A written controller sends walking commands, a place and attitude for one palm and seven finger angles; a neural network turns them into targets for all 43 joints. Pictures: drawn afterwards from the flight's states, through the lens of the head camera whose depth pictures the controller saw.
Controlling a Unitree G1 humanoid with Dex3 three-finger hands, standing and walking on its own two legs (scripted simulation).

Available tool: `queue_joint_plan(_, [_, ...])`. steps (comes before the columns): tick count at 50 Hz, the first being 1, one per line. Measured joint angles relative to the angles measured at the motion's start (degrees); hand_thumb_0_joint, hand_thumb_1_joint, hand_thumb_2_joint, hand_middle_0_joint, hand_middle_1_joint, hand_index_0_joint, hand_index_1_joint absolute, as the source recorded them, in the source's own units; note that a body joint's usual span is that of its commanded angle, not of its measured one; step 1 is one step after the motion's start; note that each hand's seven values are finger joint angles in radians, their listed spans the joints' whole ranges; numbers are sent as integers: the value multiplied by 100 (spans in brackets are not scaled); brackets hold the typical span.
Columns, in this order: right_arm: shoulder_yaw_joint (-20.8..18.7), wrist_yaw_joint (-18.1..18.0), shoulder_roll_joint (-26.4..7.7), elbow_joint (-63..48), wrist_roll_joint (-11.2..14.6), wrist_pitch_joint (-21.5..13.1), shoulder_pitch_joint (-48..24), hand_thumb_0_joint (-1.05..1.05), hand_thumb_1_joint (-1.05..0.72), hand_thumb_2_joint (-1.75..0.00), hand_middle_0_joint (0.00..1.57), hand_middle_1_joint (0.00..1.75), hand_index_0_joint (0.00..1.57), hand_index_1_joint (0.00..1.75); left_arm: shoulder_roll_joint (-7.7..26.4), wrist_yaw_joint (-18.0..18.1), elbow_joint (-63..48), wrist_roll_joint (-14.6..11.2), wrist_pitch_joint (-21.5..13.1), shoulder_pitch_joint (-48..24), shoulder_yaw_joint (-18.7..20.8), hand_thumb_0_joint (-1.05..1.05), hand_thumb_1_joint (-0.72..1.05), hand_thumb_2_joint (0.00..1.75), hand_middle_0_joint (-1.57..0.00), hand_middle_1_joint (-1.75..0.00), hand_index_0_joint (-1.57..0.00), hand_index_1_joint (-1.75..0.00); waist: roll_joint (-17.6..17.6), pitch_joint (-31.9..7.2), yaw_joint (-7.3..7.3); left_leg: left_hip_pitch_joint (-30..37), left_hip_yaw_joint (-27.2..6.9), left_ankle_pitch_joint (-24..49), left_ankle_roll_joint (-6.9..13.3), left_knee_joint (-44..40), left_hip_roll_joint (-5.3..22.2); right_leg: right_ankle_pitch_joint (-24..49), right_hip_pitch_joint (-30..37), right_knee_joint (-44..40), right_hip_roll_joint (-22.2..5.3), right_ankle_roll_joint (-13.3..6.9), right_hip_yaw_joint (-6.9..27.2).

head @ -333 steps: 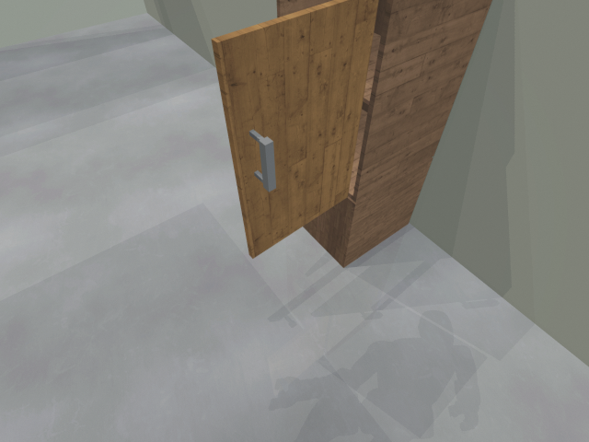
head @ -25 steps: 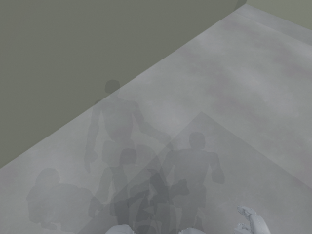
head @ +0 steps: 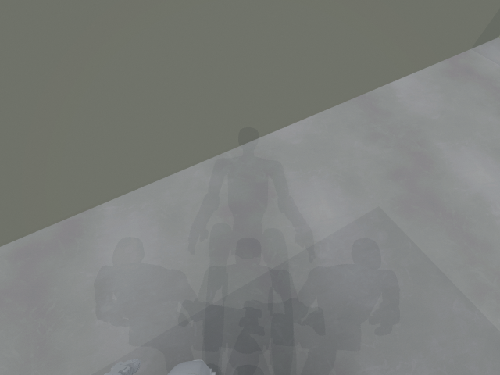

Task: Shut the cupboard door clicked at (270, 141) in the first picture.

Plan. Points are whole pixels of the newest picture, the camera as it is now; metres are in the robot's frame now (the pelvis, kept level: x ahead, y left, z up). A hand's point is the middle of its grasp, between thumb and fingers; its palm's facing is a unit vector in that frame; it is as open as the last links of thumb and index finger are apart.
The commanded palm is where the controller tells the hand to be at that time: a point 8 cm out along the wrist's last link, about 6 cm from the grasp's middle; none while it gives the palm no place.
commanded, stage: walk to a spot facing it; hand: left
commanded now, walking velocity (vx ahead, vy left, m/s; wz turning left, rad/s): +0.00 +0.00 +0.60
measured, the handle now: out of the picture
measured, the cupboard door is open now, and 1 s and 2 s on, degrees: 93 93 93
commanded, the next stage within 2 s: none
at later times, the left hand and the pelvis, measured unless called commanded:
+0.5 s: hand out of the picture +0.02 +0.17 -0.15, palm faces +0.32 -0.90 -0.29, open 7.3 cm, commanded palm none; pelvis +0.01 -0.05 +0.00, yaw +19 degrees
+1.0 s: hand out of the picture -0.03 +0.17 -0.16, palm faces +0.59 -0.74 -0.30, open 7.3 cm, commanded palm none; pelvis +0.02 -0.07 -0.01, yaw +37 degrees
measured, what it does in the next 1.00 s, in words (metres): steps on the spot, turning left: left foot, then right foot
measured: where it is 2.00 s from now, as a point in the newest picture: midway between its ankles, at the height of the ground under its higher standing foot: outside the picture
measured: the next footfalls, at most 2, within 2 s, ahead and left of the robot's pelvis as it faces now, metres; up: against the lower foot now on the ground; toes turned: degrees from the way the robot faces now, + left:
left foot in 0.04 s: +0.04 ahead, +0.13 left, +0.00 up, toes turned +7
right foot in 0.32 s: +0.07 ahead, -0.14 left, +0.00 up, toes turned +9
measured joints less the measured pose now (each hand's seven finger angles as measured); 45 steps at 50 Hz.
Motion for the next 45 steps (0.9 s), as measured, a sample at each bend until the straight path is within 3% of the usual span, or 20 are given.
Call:
queue_joint_plan(2, [30,16,-41,-84,-9,-75,50,1,-90,-90,19,30,20,30,13,-30,8,-43,33,72,23,0,90,90,-21,-30,-21,-30,27,-78,-7,356,-13,781,125,-914,39,-208,-135,357,-43,61,-176])
queue_joint_plan(3, [17,7,-56,-116,-27,-125,64,1,-90,-90,20,30,20,30,39,-40,21,-66,79,74,37,0,90,90,-21,-30,-21,-30,53,-122,-27,317,-92,877,373,-985,39,-586,-323,774,-36,172,-163])
queue_joint_plan(4, [19,-13,-18,-117,-49,-153,38,1,-90,-90,20,30,20,30,106,-37,49,-70,152,23,61,0,90,90,-21,-30,-21,-30,-13,-90,-23,205,-145,810,454,-803,-3,-972,-535,1299,-6,239,43])
queue_joint_plan(7, [61,-107,73,-113,-90,-213,81,1,-90,-90,20,30,20,30,247,-13,180,-55,309,-155,157,0,91,90,-21,-30,-21,-30,-70,-65,3,118,-349,749,371,-747,-65,-1106,-1086,2587,234,325,568])
queue_joint_plan(9, [79,-155,89,-85,-99,-215,127,1,-90,-90,20,30,20,30,283,-21,192,-62,323,-234,193,0,91,90,-20,-30,-21,-30,0,-63,28,162,-501,885,284,-936,-74,-929,-1227,2770,351,342,723])
queue_joint_plan(12, [78,-168,72,-34,-115,-178,166,1,-90,-90,20,30,20,30,294,-31,126,-88,288,-272,203,0,91,90,-20,-29,-20,-30,180,-79,33,202,-736,1029,221,-1116,-52,-894,-1064,2105,492,322,809])
queue_joint_plan(15, [46,-154,36,-10,-101,-100,188,1,-90,-90,20,30,20,30,304,-36,24,-104,191,-240,192,0,91,90,-20,-29,-20,-30,341,-120,22,116,-980,1012,98,-1008,-49,-488,-549,795,626,274,792])
queue_joint_plan(17, [-9,-134,-14,-6,-56,-34,169,1,-90,-90,20,30,20,30,294,-11,-40,-58,85,-186,184,0,91,90,-20,-29,-20,-30,398,-135,46,-125,-1066,512,90,-475,-113,-39,-365,297,610,0,717])
queue_joint_plan(20, [-94,-97,-123,50,-55,63,59,1,-90,-90,20,30,20,30,163,48,-43,-33,43,-122,125,0,91,90,-20,-29,-20,-30,484,-37,15,-656,-859,-221,105,1319,-170,-102,-193,286,490,-164,450])
queue_joint_plan(23, [-103,-52,-130,63,-46,98,-51,1,-90,-90,20,30,20,30,81,70,-6,-24,33,2,81,0,91,90,-20,-29,-20,-30,381,-11,10,-795,-527,-165,19,1943,-84,5,43,-55,360,-162,264])
queue_joint_plan(30, [6,-2,-4,-54,-1,18,-278,1,-90,-90,19,30,20,30,49,12,124,-4,-9,203,44,0,90,90,-20,-30,-21,-30,11,17,146,17,-40,2,16,-52,-33,-28,177,-124,52,-91,-175])
queue_joint_plan(32, [41,5,-2,-122,-6,-44,-320,1,-90,-90,19,30,20,30,80,-14,169,-33,15,281,71,0,90,90,-21,-30,-21,-30,-20,-15,156,368,19,544,96,-822,-42,-210,80,185,-19,-28,-315])
queue_joint_plan(33, [47,11,-31,-182,-19,-96,-312,1,-90,-90,19,30,20,30,93,-30,176,-54,50,327,87,0,90,90,-21,-30,-21,-30,29,-73,144,447,-73,993,271,-1079,-9,-335,-75,505,-25,41,-350])
queue_joint_plan(36, [73,-52,60,-223,-62,-194,-334,1,-90,-90,20,30,20,30,253,-7,280,-57,262,180,150,0,90,90,-21,-30,-21,-30,-102,-12,164,257,-239,792,460,-749,-113,-1216,-719,2019,96,249,293])
queue_joint_plan(39, [100,-136,99,-196,-84,-204,-220,0,-90,-90,20,30,20,30,320,-14,305,-53,335,13,206,0,91,90,-20,-30,-20,-30,-27,-35,171,277,-489,829,389,-924,-128,-1006,-1123,2709,293,315,665])
queue_joint_plan(45, [84,-146,80,-60,-107,-123,-28,0,-90,-90,20,30,20,30,324,-43,86,-78,243,-167,210,0,91,90,-20,-29,-20,-30,270,-68,118,290,-963,1057,259,-1171,-108,-758,-853,1503,529,306,853])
